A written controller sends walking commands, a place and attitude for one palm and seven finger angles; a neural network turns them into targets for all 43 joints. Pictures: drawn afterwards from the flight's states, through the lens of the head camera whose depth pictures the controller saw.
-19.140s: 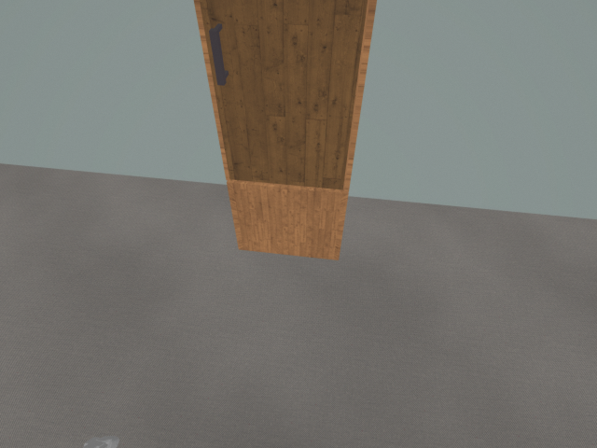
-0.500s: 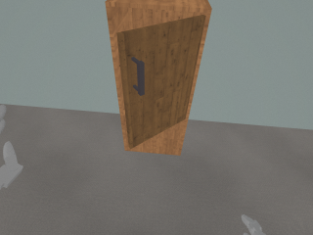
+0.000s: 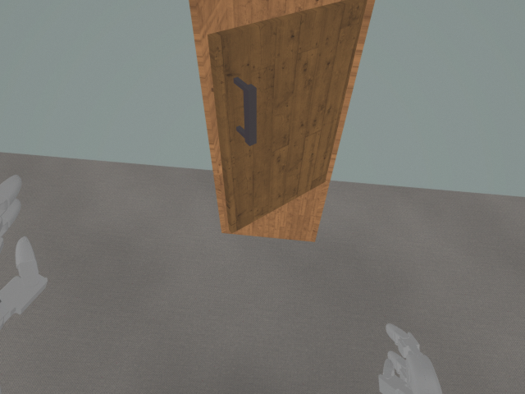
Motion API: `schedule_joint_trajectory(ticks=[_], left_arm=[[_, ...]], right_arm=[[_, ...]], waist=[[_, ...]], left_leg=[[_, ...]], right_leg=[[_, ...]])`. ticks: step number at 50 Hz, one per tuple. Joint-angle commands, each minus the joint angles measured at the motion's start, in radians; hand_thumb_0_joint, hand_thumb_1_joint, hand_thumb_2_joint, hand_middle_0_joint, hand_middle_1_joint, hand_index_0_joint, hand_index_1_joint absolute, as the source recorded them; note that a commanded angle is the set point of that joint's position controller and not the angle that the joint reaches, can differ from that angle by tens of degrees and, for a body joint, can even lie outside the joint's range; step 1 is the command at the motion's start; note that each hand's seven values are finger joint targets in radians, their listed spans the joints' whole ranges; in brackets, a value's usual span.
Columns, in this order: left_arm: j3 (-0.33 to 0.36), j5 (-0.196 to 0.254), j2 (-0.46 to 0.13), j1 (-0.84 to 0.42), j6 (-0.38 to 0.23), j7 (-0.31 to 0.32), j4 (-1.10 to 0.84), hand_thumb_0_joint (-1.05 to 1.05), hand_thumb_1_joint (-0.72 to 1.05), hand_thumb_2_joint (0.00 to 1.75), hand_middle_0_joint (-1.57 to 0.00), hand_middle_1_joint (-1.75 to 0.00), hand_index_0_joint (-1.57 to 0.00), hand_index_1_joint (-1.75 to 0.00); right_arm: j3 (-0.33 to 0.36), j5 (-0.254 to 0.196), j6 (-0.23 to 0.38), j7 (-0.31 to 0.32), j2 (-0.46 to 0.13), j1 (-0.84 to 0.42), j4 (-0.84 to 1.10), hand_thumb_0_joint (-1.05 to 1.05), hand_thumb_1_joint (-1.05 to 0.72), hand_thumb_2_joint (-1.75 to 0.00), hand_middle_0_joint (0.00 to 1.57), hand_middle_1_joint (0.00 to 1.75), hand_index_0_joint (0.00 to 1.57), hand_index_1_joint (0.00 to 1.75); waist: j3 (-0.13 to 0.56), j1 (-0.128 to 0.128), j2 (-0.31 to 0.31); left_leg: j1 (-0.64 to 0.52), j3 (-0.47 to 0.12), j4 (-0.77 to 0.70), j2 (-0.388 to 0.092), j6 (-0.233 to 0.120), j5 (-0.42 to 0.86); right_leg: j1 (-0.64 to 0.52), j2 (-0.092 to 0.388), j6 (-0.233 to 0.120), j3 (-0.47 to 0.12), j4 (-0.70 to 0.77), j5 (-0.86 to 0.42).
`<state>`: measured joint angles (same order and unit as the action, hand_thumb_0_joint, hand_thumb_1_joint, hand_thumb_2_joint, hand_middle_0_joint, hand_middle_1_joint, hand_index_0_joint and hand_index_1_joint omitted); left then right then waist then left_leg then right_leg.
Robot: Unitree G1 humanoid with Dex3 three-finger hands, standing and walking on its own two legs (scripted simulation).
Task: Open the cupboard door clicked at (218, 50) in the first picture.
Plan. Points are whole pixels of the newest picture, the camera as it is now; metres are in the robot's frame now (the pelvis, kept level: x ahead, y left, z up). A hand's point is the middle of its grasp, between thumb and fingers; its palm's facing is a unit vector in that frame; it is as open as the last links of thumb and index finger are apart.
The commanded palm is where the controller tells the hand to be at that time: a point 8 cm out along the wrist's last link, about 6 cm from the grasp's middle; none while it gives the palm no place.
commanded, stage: let the arm hang, fingers relaxed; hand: left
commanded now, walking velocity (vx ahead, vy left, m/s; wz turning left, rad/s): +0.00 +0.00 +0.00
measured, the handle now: (244, 112) +0.63 +0.08 +0.09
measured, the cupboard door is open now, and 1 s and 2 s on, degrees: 42 42 42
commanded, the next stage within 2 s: look to check the result in 1.18 s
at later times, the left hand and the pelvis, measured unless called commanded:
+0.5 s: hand out of the picture -0.04 +0.17 -0.18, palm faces +0.05 -0.98 -0.17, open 7.2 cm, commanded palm none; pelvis -0.02 -0.01 +0.00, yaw +3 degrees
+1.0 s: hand out of the picture +0.03 +0.21 -0.16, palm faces +0.06 -0.96 -0.28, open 7.4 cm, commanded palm none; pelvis -0.01 +0.00 +0.00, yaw +3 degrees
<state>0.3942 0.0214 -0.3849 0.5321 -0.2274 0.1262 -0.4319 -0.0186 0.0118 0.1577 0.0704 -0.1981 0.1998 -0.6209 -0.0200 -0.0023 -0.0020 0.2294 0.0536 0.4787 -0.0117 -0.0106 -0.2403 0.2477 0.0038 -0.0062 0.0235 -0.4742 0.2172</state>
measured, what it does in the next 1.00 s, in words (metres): stands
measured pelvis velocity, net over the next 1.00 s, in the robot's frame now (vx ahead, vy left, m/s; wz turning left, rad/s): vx -0.01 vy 0.00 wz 0.05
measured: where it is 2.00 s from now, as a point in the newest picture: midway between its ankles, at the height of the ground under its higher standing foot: outside the picture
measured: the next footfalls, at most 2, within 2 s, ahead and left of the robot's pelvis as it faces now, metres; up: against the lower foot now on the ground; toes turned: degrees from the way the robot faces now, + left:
none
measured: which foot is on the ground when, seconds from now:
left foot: down 0.00-1.00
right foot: down 0.00-1.00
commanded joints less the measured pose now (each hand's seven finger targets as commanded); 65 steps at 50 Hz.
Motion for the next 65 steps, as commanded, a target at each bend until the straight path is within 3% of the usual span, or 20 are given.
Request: schedule_joint_trajectory(ticks=[1,3,4,5,6,7,8,10,11,12,14,15,16,19,21,26,34,41,51,65], left_arm=[[0.132,0.003,-0.177,-0.037,-0.055,0.027,-0.192,0.00,0.90,0.90,-0.20,-0.30,-0.20,-0.30],[0.135,0.002,-0.186,-0.056,-0.052,0.028,-0.201,0.00,0.90,0.90,-0.20,-0.30,-0.20,-0.30],[-0.284,-0.073,-0.028,-0.116,0.119,-0.115,0.588,0.00,0.90,0.90,-0.20,-0.30,-0.20,-0.30],[-0.256,-0.063,-0.010,-0.106,0.196,-0.129,0.617,0.00,0.90,0.90,-0.20,-0.30,-0.20,-0.30],[-0.270,-0.057,0.019,-0.126,0.212,-0.130,0.646,0.00,0.90,0.90,-0.20,-0.30,-0.20,-0.30],[-0.273,-0.058,0.013,-0.147,0.219,-0.130,0.689,0.00,0.90,0.90,-0.20,-0.30,-0.20,-0.30],[-0.278,-0.063,-0.009,-0.173,0.218,-0.128,0.742,0.00,0.90,0.90,-0.20,-0.30,-0.20,-0.30],[-0.289,-0.067,-0.043,-0.228,0.218,-0.128,0.866,0.00,0.90,0.90,-0.20,-0.30,-0.20,-0.30],[-0.296,-0.065,-0.060,-0.268,0.220,-0.128,0.929,0.00,0.90,0.90,-0.20,-0.30,-0.20,-0.30],[-0.306,-0.061,-0.070,-0.300,0.221,-0.127,0.992,0.00,0.90,0.90,-0.20,-0.30,-0.20,-0.30],[-0.331,-0.052,-0.063,-0.349,0.227,-0.122,1.108,0.00,0.90,0.90,-0.20,-0.30,-0.20,-0.30],[-0.342,-0.048,-0.055,-0.348,0.229,-0.120,1.162,0.00,0.90,0.90,-0.20,-0.30,-0.20,-0.30],[-0.348,-0.045,-0.049,-0.339,0.229,-0.119,1.216,0.00,0.90,0.90,-0.20,-0.30,-0.20,-0.30],[-0.357,-0.040,-0.023,-0.305,0.224,-0.117,1.338,0.00,0.90,0.90,-0.20,-0.30,-0.20,-0.30],[-0.353,-0.035,-0.003,-0.285,0.220,-0.114,1.400,0.00,0.90,0.90,-0.20,-0.30,-0.20,-0.30],[-0.356,-0.032,0.014,-0.267,0.219,-0.111,1.493,0.00,0.90,0.90,-0.20,-0.30,-0.20,-0.30],[-0.351,-0.033,0.023,-0.250,0.224,-0.105,1.541,0.00,0.90,0.90,-0.20,-0.30,-0.20,-0.30],[-0.345,-0.037,0.003,-0.289,0.222,-0.103,1.531,0.00,0.90,0.90,-0.20,-0.30,-0.20,-0.30],[-0.340,-0.037,-0.032,-0.366,0.204,-0.106,1.511,0.00,0.90,0.90,-0.20,-0.30,-0.20,-0.30],[-0.343,-0.035,-0.082,-0.426,0.196,-0.109,1.512,0.00,0.90,0.90,-0.20,-0.30,-0.20,-0.30]], right_arm=[[0.056,-0.004,0.045,0.014,-0.125,-0.071,0.155,0.00,-0.90,-0.90,0.20,0.30,0.20,0.30],[0.057,-0.003,0.042,0.019,-0.123,-0.078,0.159,0.00,-0.90,-0.90,0.20,0.30,0.20,0.30],[0.118,-0.012,0.043,-0.068,-0.321,-0.097,-0.112,0.00,-0.90,-0.90,0.20,0.30,0.20,0.30],[0.115,-0.015,-0.028,-0.073,-0.257,-0.037,-0.102,0.00,-0.90,-0.90,0.20,0.30,0.20,0.30],[0.097,-0.007,-0.056,-0.071,-0.238,-0.036,-0.098,0.00,-0.90,-0.90,0.20,0.30,0.20,0.30],[0.085,0.000,-0.074,-0.069,-0.234,-0.051,-0.088,0.00,-0.90,-0.90,0.20,0.30,0.20,0.30],[0.079,0.008,-0.083,-0.067,-0.232,-0.051,-0.092,0.00,-0.90,-0.90,0.20,0.30,0.20,0.30],[0.076,0.012,-0.098,-0.066,-0.242,-0.049,-0.131,0.00,-0.90,-0.90,0.20,0.30,0.20,0.30],[0.075,0.011,-0.108,-0.066,-0.241,-0.044,-0.153,0.00,-0.90,-0.90,0.20,0.30,0.20,0.30],[0.071,0.013,-0.118,-0.066,-0.236,-0.045,-0.178,0.00,-0.90,-0.90,0.20,0.30,0.20,0.30],[0.058,0.019,-0.136,-0.068,-0.217,-0.047,-0.221,0.00,-0.90,-0.90,0.20,0.30,0.20,0.30],[0.050,0.020,-0.142,-0.068,-0.207,-0.052,-0.241,0.00,-0.90,-0.90,0.20,0.30,0.20,0.30],[0.046,0.018,-0.144,-0.067,-0.201,-0.053,-0.261,0.00,-0.90,-0.90,0.20,0.30,0.20,0.30],[0.038,0.011,-0.151,-0.061,-0.177,-0.019,-0.323,0.00,-0.90,-0.90,0.20,0.30,0.20,0.30],[0.038,0.012,-0.155,-0.055,-0.158,0.009,-0.361,0.00,-0.90,-0.90,0.20,0.30,0.20,0.30],[0.045,0.009,-0.165,-0.048,-0.135,0.082,-0.430,0.00,-0.90,-0.90,0.20,0.30,0.20,0.30],[0.053,0.010,-0.164,-0.043,-0.126,0.115,-0.466,0.00,-0.90,-0.90,0.20,0.30,0.20,0.30],[0.059,0.013,-0.162,-0.048,-0.142,0.085,-0.470,0.00,-0.90,-0.90,0.20,0.30,0.20,0.30],[0.060,0.011,-0.146,-0.052,-0.178,0.004,-0.465,0.00,-0.90,-0.90,0.20,0.30,0.20,0.30],[0.055,0.010,-0.147,-0.055,-0.239,-0.061,-0.464,0.00,-0.90,-0.90,0.20,0.30,0.20,0.30]], waist=[[0.098,0.005,-0.034],[0.093,0.004,-0.036],[0.016,0.063,-0.085],[0.096,0.035,-0.088],[0.115,0.024,-0.068],[0.100,0.013,-0.036],[0.112,0.007,0.089],[0.118,0.002,0.194],[0.109,0.012,0.206],[0.094,0.017,0.183],[0.030,0.022,0.008],[0.014,0.015,-0.046],[0.014,0.007,-0.076],[0.029,0.002,-0.056],[0.037,0.005,-0.118],[-0.010,0.013,-0.028],[-0.042,0.005,-0.028],[-0.080,0.002,0.004],[-0.020,0.002,-0.008],[0.012,0.007,0.002]], left_leg=[[-0.010,-0.078,-0.094,-0.054,-0.008,0.090],[-0.006,-0.083,-0.115,-0.054,-0.008,0.072],[0.104,-0.159,0.041,-0.097,-0.045,0.246],[0.075,-0.147,-0.008,-0.116,-0.035,0.292],[0.119,-0.194,-0.030,-0.143,-0.061,0.227],[0.162,-0.226,-0.052,-0.152,-0.082,0.192],[0.154,-0.235,-0.046,-0.144,-0.084,0.194],[0.121,-0.169,0.013,-0.084,-0.056,0.173],[0.087,-0.143,0.027,-0.056,-0.045,0.144],[0.052,-0.123,0.039,-0.038,-0.037,0.128],[0.031,-0.127,-0.013,-0.043,-0.032,0.109],[0.043,-0.143,-0.056,-0.057,-0.032,0.090],[0.056,-0.150,-0.088,-0.068,-0.032,0.063],[0.043,-0.147,-0.114,-0.064,-0.026,0.000],[0.023,-0.137,-0.115,-0.062,-0.021,-0.008],[0.006,-0.126,-0.110,-0.058,-0.022,-0.023],[0.033,-0.156,-0.162,-0.081,-0.033,-0.055],[0.049,-0.166,-0.187,-0.078,-0.033,-0.078],[-0.026,-0.149,-0.176,-0.085,-0.024,0.109],[-0.084,-0.138,-0.191,-0.093,-0.014,0.149]], right_leg=[[-0.048,0.061,-0.010,-0.102,0.098,-0.118],[-0.048,0.055,-0.005,-0.090,0.105,-0.092],[0.069,0.112,-0.022,-0.033,-0.064,-0.230],[0.052,0.090,-0.020,-0.048,-0.076,-0.142],[0.053,0.064,-0.016,-0.025,-0.120,-0.004],[0.035,0.052,-0.015,-0.026,-0.136,0.037],[-0.001,0.050,-0.023,-0.039,-0.112,0.013],[-0.031,0.102,-0.043,-0.077,-0.025,-0.087],[-0.012,0.132,-0.061,-0.101,0.011,-0.086],[0.014,0.151,-0.073,-0.118,0.042,-0.076],[0.053,0.138,-0.073,-0.114,0.058,-0.001],[0.037,0.118,-0.059,-0.100,0.059,0.031],[0.007,0.108,-0.050,-0.095,0.068,0.051],[-0.035,0.108,-0.048,-0.098,0.118,0.089],[-0.042,0.113,-0.055,-0.097,0.140,0.089],[-0.005,0.118,-0.061,-0.084,0.188,0.145],[-0.013,0.102,-0.056,-0.047,0.154,0.133],[-0.011,0.102,-0.051,-0.054,0.156,0.144],[-0.066,0.121,-0.045,-0.062,0.162,-0.004],[-0.106,0.128,-0.042,-0.076,0.209,-0.048]])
